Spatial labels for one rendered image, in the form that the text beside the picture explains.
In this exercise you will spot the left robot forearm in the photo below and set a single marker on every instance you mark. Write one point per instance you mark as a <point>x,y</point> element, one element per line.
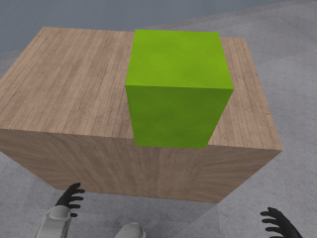
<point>55,223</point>

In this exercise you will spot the robot left hand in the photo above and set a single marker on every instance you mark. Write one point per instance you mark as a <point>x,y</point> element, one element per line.
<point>67,197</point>

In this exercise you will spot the carton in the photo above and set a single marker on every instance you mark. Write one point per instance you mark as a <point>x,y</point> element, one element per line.
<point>178,85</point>

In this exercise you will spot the robot left thigh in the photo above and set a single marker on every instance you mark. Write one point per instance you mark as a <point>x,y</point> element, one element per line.
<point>131,231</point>

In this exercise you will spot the pedestal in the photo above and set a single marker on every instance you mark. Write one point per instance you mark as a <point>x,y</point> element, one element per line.
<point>65,117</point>

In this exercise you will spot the robot right hand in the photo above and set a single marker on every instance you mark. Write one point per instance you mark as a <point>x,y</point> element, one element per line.
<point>285,228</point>

